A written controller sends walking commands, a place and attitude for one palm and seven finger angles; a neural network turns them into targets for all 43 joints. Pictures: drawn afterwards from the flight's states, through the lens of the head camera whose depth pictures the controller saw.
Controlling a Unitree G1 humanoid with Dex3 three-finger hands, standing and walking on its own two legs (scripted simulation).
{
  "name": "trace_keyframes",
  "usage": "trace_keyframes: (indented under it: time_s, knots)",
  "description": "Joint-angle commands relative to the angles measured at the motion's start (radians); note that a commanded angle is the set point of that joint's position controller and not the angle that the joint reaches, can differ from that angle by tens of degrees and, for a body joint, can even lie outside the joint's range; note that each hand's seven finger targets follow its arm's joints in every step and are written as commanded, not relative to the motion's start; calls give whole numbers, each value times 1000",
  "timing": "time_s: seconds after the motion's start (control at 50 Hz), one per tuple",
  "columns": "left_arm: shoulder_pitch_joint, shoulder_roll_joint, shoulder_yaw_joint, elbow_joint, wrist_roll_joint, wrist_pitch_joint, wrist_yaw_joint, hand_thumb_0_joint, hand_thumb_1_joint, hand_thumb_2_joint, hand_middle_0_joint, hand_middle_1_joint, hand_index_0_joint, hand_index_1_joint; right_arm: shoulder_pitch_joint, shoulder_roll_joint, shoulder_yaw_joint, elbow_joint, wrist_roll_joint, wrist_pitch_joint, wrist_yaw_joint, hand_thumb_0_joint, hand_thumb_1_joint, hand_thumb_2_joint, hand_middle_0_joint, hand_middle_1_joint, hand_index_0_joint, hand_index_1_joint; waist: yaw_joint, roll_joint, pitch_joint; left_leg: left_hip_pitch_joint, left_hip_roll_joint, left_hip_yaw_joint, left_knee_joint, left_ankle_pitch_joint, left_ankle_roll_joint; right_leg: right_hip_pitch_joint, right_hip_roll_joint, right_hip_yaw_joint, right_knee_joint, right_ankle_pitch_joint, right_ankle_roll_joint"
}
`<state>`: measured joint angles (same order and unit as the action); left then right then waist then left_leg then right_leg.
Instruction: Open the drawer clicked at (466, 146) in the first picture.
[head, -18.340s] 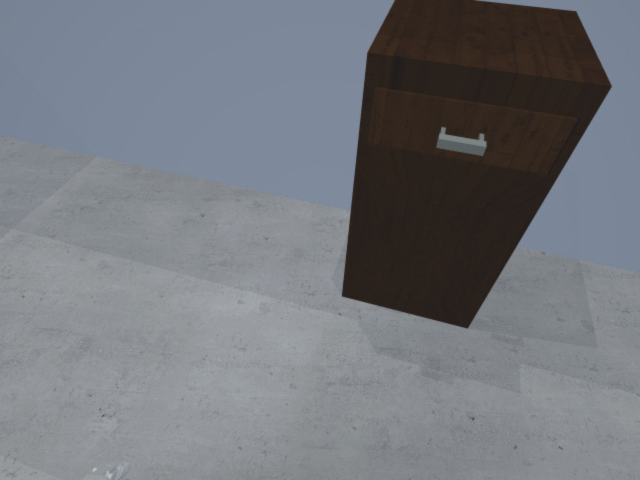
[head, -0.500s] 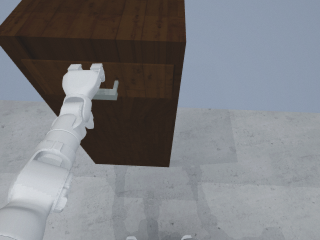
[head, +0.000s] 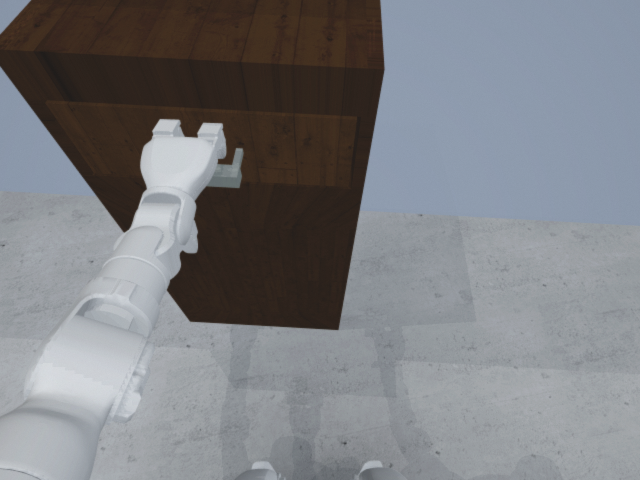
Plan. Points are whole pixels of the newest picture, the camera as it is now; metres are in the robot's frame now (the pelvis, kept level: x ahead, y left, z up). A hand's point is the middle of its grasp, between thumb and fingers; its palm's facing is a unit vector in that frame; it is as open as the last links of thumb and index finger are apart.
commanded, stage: lower the fingers behind the handle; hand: left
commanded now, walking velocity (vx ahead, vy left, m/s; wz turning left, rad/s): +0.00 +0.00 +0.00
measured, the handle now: (207, 164) +0.54 +0.15 +0.04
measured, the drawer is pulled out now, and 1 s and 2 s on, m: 0.00 0.00 0.00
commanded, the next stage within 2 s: lift the fingers back up to retry in 0.62 s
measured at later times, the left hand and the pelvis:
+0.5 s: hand (192, 189) +0.49 +0.17 +0.04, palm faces +0.00 +0.04 -1.00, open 13.8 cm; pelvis -0.03 +0.01 -0.02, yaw +0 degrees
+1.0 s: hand (192, 187) +0.49 +0.16 +0.05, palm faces -0.06 -0.02 -1.00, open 13.8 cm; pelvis -0.02 +0.01 +0.00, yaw -1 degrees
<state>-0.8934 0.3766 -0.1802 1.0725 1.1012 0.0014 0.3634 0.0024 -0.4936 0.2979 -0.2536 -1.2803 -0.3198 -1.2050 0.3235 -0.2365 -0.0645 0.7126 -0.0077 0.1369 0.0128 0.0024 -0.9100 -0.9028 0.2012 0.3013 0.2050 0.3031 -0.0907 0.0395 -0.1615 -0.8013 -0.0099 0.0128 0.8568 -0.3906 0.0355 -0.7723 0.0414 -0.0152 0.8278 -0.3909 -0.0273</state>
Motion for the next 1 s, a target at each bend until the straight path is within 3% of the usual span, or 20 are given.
trace_keyframes:
  time_s: [0.0, 0.02, 0.04, 0.06, 0.1, 0.16, 0.2, 0.22, 0.24, 0.3, 0.4, 0.44, 0.5, 0.56, 0.62, 0.66, 0.76, 0.88, 0.94, 0.98]
  knots:
    - [-399, 133, 47, -35, -12, 38, -13, 0, -500, 300, -300, -1200, -300, -1200, 141, -167, -47, -66, 1, -7, -21, 0, -900, -900, 200, 300, 200, 300, -83, -62, -293, 255, -11, -12, -77, 265, 11, 97, 20, 9, -117, 243, -13]
    - [-400, 109, 25, -41, -16, 43, -22, 0, -500, 300, -300, -1200, -300, -1200, 136, -164, -44, -71, 0, -7, -24, 0, -900, -900, 200, 300, 200, 300, -87, -59, -305, 258, -10, -8, -76, 264, 13, 101, 19, 10, -116, 248, -11]
    - [-389, 127, 46, -34, -16, 40, -31, 0, -500, 300, -300, -1200, -300, -1200, 140, -165, -44, -72, -1, -6, -24, 0, -900, -900, 200, 300, 200, 300, -75, -37, -318, 262, -10, -10, -74, 276, 9, 102, 18, 7, -108, 251, -16]
    - [-367, 87, 11, -25, -18, 43, -42, 0, -500, 300, -300, -1200, -300, -1200, 138, -162, -42, -79, -1, -5, -25, 0, -900, -900, 200, 300, 200, 300, -81, -41, -312, 266, -10, -6, -71, 273, 12, 98, 19, 8, -110, 254, -13]
    - [-337, 86, 11, -14, -19, 35, -61, 0, -500, 300, -300, -1200, -300, -1200, 135, -163, -38, -86, -1, -4, -28, 0, -900, -900, 200, 300, 200, 300, -74, -42, -286, 250, -7, -9, -70, 255, 9, 78, 19, 3, -103, 230, -14]
    - [-317, 106, 21, 15, -30, 21, -85, 0, -500, 300, -300, -1200, -300, -1200, 139, -169, -30, -95, 1, -8, -35, 0, -900, -900, 200, 300, 200, 300, -80, -78, -238, 192, -8, -7, -67, 186, 15, 65, 16, 7, -107, 185, -10]
    - [-317, 83, -3, 20, -32, 13, -95, 0, -500, 300, -300, -1200, -300, -1200, 136, -169, -27, -100, 4, -13, -41, 0, -900, -900, 200, 300, 200, 300, -93, -88, -198, 165, -5, -10, -62, 146, 16, 25, 14, 7, -105, 144, -9]
    - [-339, 60, -24, -2, -36, 7, -98, 0, -500, 300, -300, -1200, -300, -1200, 139, -167, -29, -101, 4, -17, -39, 0, -900, -900, 200, 300, 200, 300, -96, -82, -205, 168, -5, -13, -62, 129, 17, 14, 14, 6, -105, 122, -9]
    - [-350, 100, 10, -3, -31, 0, -95, 0, -500, 300, -300, -1200, -300, -1200, 143, -170, -31, -97, 5, -20, -42, 0, -900, -900, 200, 300, 200, 300, -94, -84, -212, 168, -3, -15, -56, 131, 17, 8, 13, 7, -100, 119, -11]
    - [-362, 69, -15, -20, -23, -6, -91, 0, -500, 300, -300, -1200, -300, -1200, 154, -165, -35, -97, 1, -26, -42, 0, -900, -900, 200, 300, 200, 300, -86, -40, -257, 183, -1, -21, -45, 128, 13, -21, 14, 3, -76, 102, -14]
    - [-412, 92, -1, -20, -22, 7, -75, 0, -500, 300, -300, -1200, -300, -1200, 168, -170, -36, -85, 1, -32, -40, 0, -900, -900, 200, 300, 200, 300, -99, -41, -279, 175, 3, -34, -34, 105, 13, -49, 16, 1, -62, 78, -14]
    - [-440, 60, -23, -35, -30, 16, -73, 0, -500, 300, -300, -1200, -300, -1200, 171, -167, -40, -80, 0, -36, -38, 0, -900, -900, 200, 300, 200, 300, -110, -39, -297, 190, 5, -36, -29, 122, 14, -52, 16, 0, -62, 90, -13]
    - [-429, 94, -2, -21, -29, 30, -71, 0, -500, 300, -300, -1200, -300, -1200, 170, -172, -36, -79, 3, -34, -42, 0, -900, -900, 200, 300, 200, 300, -102, -32, -297, 187, 5, -36, -34, 108, 12, -51, 16, -1, -62, 79, -12]
    - [-461, 81, -24, 0, -34, 41, -77, 0, -500, 300, -300, -1200, -300, -1200, 171, -172, -31, -77, 6, -39, -45, 0, -900, -900, 200, 300, 200, 300, -121, -45, -264, 168, 4, -40, -42, 75, 15, -64, 15, -2, -68, 60, -8]
    - [-448, 137, 16, 16, -33, 47, -84, 0, -500, 300, -300, -1200, -300, -1200, 172, -177, -25, -80, 8, -41, -50, 0, -900, -900, 200, 300, 200, 300, -111, -52, -255, 145, 1, -36, -45, 59, 18, -50, 14, -1, -70, 51, -8]
    - [-473, 110, -9, 2, -40, 42, -95, 0, -500, 300, -300, -1200, -300, -1200, 174, -174, -25, -82, 6, -45, -52, 0, -900, -900, 200, 300, 200, 300, -123, -46, -278, 156, 2, -32, -37, 78, 20, -49, 13, 3, -68, 68, -5]
    - [-462, 185, 43, -53, -44, 23, -113, 0, -500, 300, -300, -1200, -300, -1200, 172, -173, -21, -102, 9, -39, -59, 0, -900, -900, 200, 300, 200, 300, -98, -26, -330, 181, -1, -24, -46, 110, 19, 21, 13, 12, -79, 97, -4]
    - [-479, 132, 19, -157, -54, -9, -104, 0, -500, 300, -300, -1200, -300, -1200, 169, -162, -32, -107, 12, -39, -56, 0, -900, -900, 200, 300, 200, 300, -80, -1, -359, 298, 6, -37, -77, 177, 13, 39, 21, 1, -106, 131, -8]
    - [-506, 197, 74, -231, -62, -35, -90, 0, -500, 300, -300, -1200, -300, -1200, 167, -164, -37, -103, 8, -40, -57, 0, -900, -900, 200, 300, 200, 300, -66, 5, -406, 342, 6, -34, -88, 233, 13, 99, 23, 8, -123, 176, -11]
    - [-501, 165, 47, -239, -60, -42, -83, 0, -500, 300, -300, -1200, -300, -1200, 162, -157, -38, -99, 12, -40, -57, 0, -900, -900, 200, 300, 200, 300, -70, 16, -373, 359, 4, -32, -102, 237, 12, 101, 24, 5, -140, 179, -10]
